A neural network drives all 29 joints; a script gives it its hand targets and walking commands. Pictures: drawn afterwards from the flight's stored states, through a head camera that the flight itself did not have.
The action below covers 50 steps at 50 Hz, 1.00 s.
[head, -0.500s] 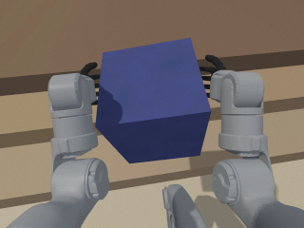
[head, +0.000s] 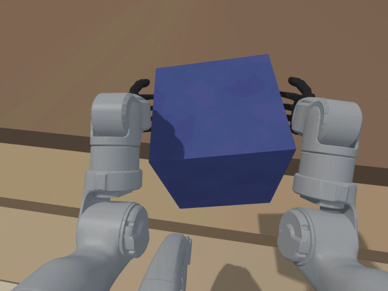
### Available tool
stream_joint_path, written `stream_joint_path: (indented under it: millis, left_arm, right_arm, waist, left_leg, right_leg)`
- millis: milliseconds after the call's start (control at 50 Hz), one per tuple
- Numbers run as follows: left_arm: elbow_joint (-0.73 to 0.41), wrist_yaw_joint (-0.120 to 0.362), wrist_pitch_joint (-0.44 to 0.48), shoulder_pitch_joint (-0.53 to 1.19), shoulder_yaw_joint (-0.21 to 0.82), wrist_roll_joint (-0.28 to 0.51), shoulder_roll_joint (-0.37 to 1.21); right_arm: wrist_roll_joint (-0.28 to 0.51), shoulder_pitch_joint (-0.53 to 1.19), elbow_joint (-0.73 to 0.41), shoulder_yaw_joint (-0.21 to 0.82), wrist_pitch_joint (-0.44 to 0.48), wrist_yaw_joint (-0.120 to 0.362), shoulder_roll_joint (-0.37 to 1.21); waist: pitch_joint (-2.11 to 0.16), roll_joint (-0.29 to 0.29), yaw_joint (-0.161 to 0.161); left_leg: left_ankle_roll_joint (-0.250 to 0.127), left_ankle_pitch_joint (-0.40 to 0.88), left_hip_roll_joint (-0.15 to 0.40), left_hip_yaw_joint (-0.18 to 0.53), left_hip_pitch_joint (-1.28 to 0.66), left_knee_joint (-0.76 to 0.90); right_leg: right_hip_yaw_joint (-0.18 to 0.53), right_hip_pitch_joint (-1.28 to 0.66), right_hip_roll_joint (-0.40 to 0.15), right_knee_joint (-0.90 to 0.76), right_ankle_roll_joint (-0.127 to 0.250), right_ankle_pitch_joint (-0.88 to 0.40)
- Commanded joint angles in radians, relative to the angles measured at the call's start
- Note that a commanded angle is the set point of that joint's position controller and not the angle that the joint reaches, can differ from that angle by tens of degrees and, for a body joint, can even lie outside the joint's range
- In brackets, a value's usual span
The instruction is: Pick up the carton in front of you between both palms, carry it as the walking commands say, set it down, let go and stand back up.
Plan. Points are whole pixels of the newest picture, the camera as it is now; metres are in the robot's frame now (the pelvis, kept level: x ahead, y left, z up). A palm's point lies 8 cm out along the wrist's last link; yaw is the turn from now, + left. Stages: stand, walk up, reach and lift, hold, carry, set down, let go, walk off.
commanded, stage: carry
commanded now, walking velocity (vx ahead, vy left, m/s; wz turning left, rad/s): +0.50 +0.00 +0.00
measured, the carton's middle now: (218, 141) +0.40 +0.02 +0.09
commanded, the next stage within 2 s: none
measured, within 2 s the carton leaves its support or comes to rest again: neither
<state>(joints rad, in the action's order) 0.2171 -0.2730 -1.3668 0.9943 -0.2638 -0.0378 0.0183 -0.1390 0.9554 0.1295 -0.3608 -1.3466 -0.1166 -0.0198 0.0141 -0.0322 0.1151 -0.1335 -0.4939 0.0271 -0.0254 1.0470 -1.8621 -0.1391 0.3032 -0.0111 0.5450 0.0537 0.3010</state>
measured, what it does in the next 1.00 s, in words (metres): climbs: left foot 0.14 m higher, then right foot 0.13 m higher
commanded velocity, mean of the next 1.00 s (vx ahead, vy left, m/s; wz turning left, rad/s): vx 0.50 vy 0.00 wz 0.00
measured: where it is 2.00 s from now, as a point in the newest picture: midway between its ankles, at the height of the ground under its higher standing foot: (221, 89)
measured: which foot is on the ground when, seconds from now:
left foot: up 0.00-0.14, down 0.16-0.72, up 0.74-1.00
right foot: down 0.00-0.20, up 0.22-0.66, down 0.68-1.00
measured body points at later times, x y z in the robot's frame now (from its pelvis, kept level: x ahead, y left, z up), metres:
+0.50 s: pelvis +0.29 +0.05 +0.14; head +0.32 +0.06 +0.59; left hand +0.71 +0.16 +0.32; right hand +0.67 -0.13 +0.33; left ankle +0.29 +0.15 -0.60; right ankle +0.32 -0.06 -0.37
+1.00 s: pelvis +0.57 -0.02 +0.26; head +0.61 -0.03 +0.71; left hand +0.97 +0.14 +0.44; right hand +0.98 -0.15 +0.41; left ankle +0.60 +0.08 -0.26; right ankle +0.58 -0.12 -0.46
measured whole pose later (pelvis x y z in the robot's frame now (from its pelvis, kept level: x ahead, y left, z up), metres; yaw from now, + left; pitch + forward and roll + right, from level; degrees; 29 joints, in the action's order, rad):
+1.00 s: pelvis +0.57 -0.02 +0.26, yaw +0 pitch +3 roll -1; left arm 0.29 -0.37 -1.32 1.05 -0.32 -0.07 0.07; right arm -0.15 0.96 0.23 -0.32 -1.40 -0.18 -0.02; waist 0.03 -0.04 0.09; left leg -0.12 -0.39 0.02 -0.02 0.96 -1.75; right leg -0.14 0.36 -0.01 0.61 0.06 0.31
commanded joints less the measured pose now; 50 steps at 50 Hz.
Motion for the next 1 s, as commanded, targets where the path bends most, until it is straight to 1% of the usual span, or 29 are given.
stream_joint_path:
  millis: [0,40,60,80,120,140,160,180,200,220,300,400,420,460,500,540,600,640,660,680,700,720,740,760,800,860,920,940,980]
  left_arm:
    - [-0.095,0.386,0.001,0.796,0.472,0.454,1.063]
    - [-0.084,0.395,-0.008,0.823,0.455,0.447,1.035]
    - [-0.070,0.399,-0.013,0.819,0.439,0.448,1.027]
    - [-0.058,0.403,-0.018,0.832,0.421,0.442,1.025]
    - [0.006,0.409,-0.029,0.783,0.376,0.423,1.019]
    - [0.029,0.413,-0.029,0.773,0.363,0.402,1.021]
    - [0.044,0.414,-0.025,0.768,0.347,0.385,1.022]
    - [0.045,0.412,-0.018,0.775,0.332,0.364,1.018]
    - [0.064,0.410,-0.008,0.704,0.304,0.338,1.023]
    - [0.067,0.398,-0.001,0.694,0.281,0.295,0.982]
    - [-0.089,0.358,0.011,0.822,0.314,0.297,0.983]
    - [-0.112,0.326,0.003,0.755,0.386,0.305,0.955]
    - [-0.093,0.325,-0.003,0.734,0.393,0.302,0.955]
    - [-0.048,0.332,-0.022,0.719,0.413,0.320,0.971]
    - [-0.005,0.340,-0.034,0.726,0.419,0.332,0.990]
    - [0.033,0.344,-0.038,0.736,0.414,0.342,0.992]
    - [0.091,0.345,-0.044,0.742,0.404,0.369,1.034]
    - [0.156,0.351,-0.039,0.724,0.386,0.390,1.085]
    - [0.184,0.357,-0.034,0.703,0.369,0.398,1.116]
    - [0.193,0.364,-0.023,0.705,0.362,0.410,1.145]
    - [0.167,0.375,-0.012,0.758,0.369,0.418,1.167]
    - [0.175,0.394,0.001,0.729,0.362,0.454,1.185]
    - [0.155,0.408,0.024,0.753,0.373,0.475,1.206]
    - [0.145,0.421,0.027,0.782,0.363,0.496,1.216]
    - [0.044,0.437,0.044,0.864,0.375,0.513,1.247]
    - [0.032,0.442,0.038,0.855,0.385,0.519,1.277]
    - [0.058,0.426,0.015,0.766,0.357,0.474,1.233]
    - [0.081,0.419,0.007,0.741,0.353,0.449,1.208]
    - [0.108,0.409,-0.008,0.683,0.335,0.413,1.156]
  right_arm:
    - [0.408,0.693,0.074,0.561,-0.022,0.168,1.037]
    - [0.418,0.715,0.091,0.566,-0.030,0.167,1.027]
    - [0.432,0.723,0.109,0.562,-0.035,0.167,1.031]
    - [0.443,0.730,0.120,0.567,-0.037,0.166,1.041]
    - [0.461,0.728,0.155,0.551,-0.040,0.163,1.088]
    - [0.474,0.717,0.164,0.552,-0.037,0.166,1.112]
    - [0.486,0.729,0.153,0.548,-0.030,0.173,1.136]
    - [0.497,0.757,0.135,0.552,-0.018,0.180,1.150]
    - [0.543,0.761,0.123,0.558,-0.004,0.194,1.170]
    - [0.573,0.796,0.108,0.574,0.004,0.210,1.233]
    - [0.657,0.969,-0.072,0.613,0.026,0.239,1.289]
    - [0.616,0.869,-0.051,0.598,0.000,0.227,1.229]
    - [0.599,0.843,-0.042,0.589,-0.007,0.224,1.202]
    - [0.564,0.802,-0.001,0.574,-0.023,0.222,1.161]
    - [0.548,0.816,0.012,0.564,-0.034,0.227,1.131]
    - [0.545,0.844,0.010,0.542,-0.040,0.238,1.107]
    - [0.530,0.879,0.052,0.490,-0.047,0.249,1.074]
    - [0.499,0.819,0.110,0.440,-0.049,0.250,1.053]
    - [0.480,0.814,0.129,0.425,-0.046,0.249,1.048]
    - [0.461,0.829,0.145,0.412,-0.040,0.249,1.055]
    - [0.445,0.831,0.144,0.399,-0.029,0.246,1.055]
    - [0.418,0.806,0.131,0.367,-0.010,0.239,1.013]
    - [0.396,0.783,0.129,0.360,-0.004,0.233,1.031]
    - [0.379,0.807,0.140,0.348,0.006,0.220,1.015]
    - [0.391,0.905,0.044,0.372,0.021,0.202,1.049]
    - [0.428,0.989,-0.053,0.424,0.036,0.176,1.048]
    - [0.451,0.966,-0.077,0.483,0.030,0.166,1.054]
    - [0.457,0.962,-0.059,0.487,0.024,0.165,1.055]
    - [0.476,0.958,-0.038,0.507,0.008,0.170,1.072]
  waist:
    - [-0.437,0.050,0.006]
    - [-0.344,0.052,-0.018]
    - [-0.328,0.140,-0.058]
    - [-0.331,0.185,-0.082]
    - [-0.492,0.370,-0.175]
    - [-0.577,0.382,-0.247]
    - [-0.637,0.297,-0.336]
    - [-0.701,0.130,-0.335]
    - [-0.724,-0.217,-0.236]
    - [-0.830,-0.144,-0.225]
    - [-0.573,-0.040,-0.196]
    - [-0.546,0.025,-0.189]
    - [-0.550,-0.061,-0.220]
    - [-0.523,-0.095,-0.251]
    - [-0.441,-0.040,-0.259]
    - [-0.348,-0.025,-0.211]
    - [-0.315,-0.203,-0.131]
    - [-0.433,-0.273,-0.088]
    - [-0.510,-0.305,-0.027]
    - [-0.578,-0.243,0.053]
    - [-0.684,-0.095,0.081]
    - [-0.645,-0.083,0.034]
    - [-0.742,0.327,0.000]
    - [-0.851,0.215,-0.019]
    - [-0.679,0.110,-0.049]
    - [-0.562,0.086,-0.061]
    - [-0.557,0.049,-0.056]
    - [-0.549,0.137,-0.024]
    - [-0.527,0.180,0.018]
  left_leg:
    - [-0.008,-0.104,0.071,0.044,0.506,-0.133]
    - [0.031,0.014,0.083,-0.093,0.321,0.131]
    - [0.030,0.021,0.098,-0.106,0.041,0.376]
    - [0.023,0.107,0.062,-0.166,-0.264,0.598]
    - [-0.021,0.246,-0.066,-0.269,-0.519,0.680]
    - [-0.017,0.246,-0.112,-0.299,-0.626,0.777]
    - [0.001,0.326,-0.155,-0.315,-0.779,1.062]
    - [-0.029,0.432,-0.083,-0.075,-1.038,1.223]
    - [-0.218,0.892,0.262,0.640,-1.249,1.426]
    - [-0.282,1.028,0.287,0.732,-1.274,1.374]
    - [-0.116,0.327,0.206,0.481,-1.145,1.357]
    - [-0.129,0.489,0.256,0.354,-1.235,1.442]
    - [-0.171,0.591,0.302,0.365,-1.273,1.485]
    - [-0.193,0.507,0.355,0.405,-1.428,1.502]
    - [-0.148,0.361,0.354,0.369,-1.475,1.542]
    - [-0.063,0.177,0.251,0.231,-1.269,1.635]
    - [-0.048,0.544,0.128,-0.100,-0.827,1.832]
    - [-0.048,1.383,0.147,-0.152,-0.931,1.662]
    - [-0.024,1.700,0.161,-0.170,-1.039,1.511]
    - [0.018,1.798,0.139,-0.196,-1.109,1.241]
    - [0.071,1.558,0.091,-0.161,-1.056,0.960]
    - [0.118,0.907,0.040,-0.069,-0.746,0.705]
    - [0.171,0.258,-0.158,0.050,-0.492,0.191]
    - [0.113,0.243,-0.132,0.244,-0.414,-0.010]
    - [0.060,0.248,-0.054,0.181,-0.233,-0.006]
    - [0.023,0.260,0.007,0.132,-0.139,0.086]
    - [0.021,0.193,0.031,0.060,-0.085,0.278]
    - [0.011,0.122,-0.002,-0.007,0.013,0.091]
    - [-0.007,-0.039,0.028,0.063,0.348,-0.183]
  right_leg:
    - [0.427,-0.690,-0.320,-0.214,0.197,-0.135]
    - [0.297,-0.466,-0.234,-0.337,0.160,-0.063]
    - [0.193,-0.263,-0.188,-0.451,0.154,-0.195]
    - [0.047,-0.079,-0.143,-0.480,0.142,-0.454]
    - [-0.048,-0.193,-0.161,-0.258,0.130,-1.395]
    - [-0.065,-0.277,-0.173,-0.064,0.104,-1.619]
    - [-0.114,-0.321,-0.137,0.218,0.066,-1.572]
    - [0.006,-0.150,-0.074,0.478,0.012,-1.092]
    - [0.088,0.268,0.125,1.001,-0.083,-0.114]
    - [0.291,0.299,0.141,1.312,-0.053,-0.079]
    - [0.265,0.580,0.020,1.243,0.058,-0.071]
    - [0.156,0.705,-0.025,1.030,0.050,0.025]
    - [0.113,0.801,-0.009,1.233,0.057,0.087]
    - [0.152,1.099,-0.045,1.479,0.074,0.244]
    - [0.169,1.288,-0.079,1.546,0.073,0.310]
    - [0.086,1.161,-0.102,1.305,0.052,0.214]
    - [-0.046,0.508,-0.093,0.811,0.057,0.054]
    - [-0.144,0.295,0.008,0.664,0.090,-0.080]
    - [-0.187,0.218,0.063,0.592,0.092,-0.061]
    - [-0.220,0.087,0.121,0.398,0.078,-0.083]
    - [-0.116,-0.141,0.103,0.177,0.077,-0.225]
    - [0.294,-0.319,-0.028,-0.052,0.122,-0.254]
    - [0.763,-0.480,-0.304,-0.057,0.327,-0.970]
    - [0.758,-0.542,-0.304,0.022,0.338,-0.863]
    - [0.673,-0.409,-0.245,-0.006,0.241,-0.258]
    - [0.534,-0.352,-0.254,-0.064,0.182,-0.010]
    - [0.436,-0.399,-0.271,-0.087,0.199,-0.182]
    - [0.451,-0.448,-0.312,-0.139,0.243,-0.318]
    - [0.517,-0.655,-0.370,-0.154,0.275,-0.285]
